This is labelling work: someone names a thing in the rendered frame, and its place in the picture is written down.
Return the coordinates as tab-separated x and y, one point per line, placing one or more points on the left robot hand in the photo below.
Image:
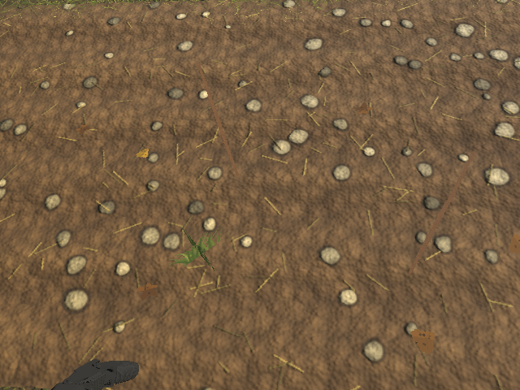
96	375

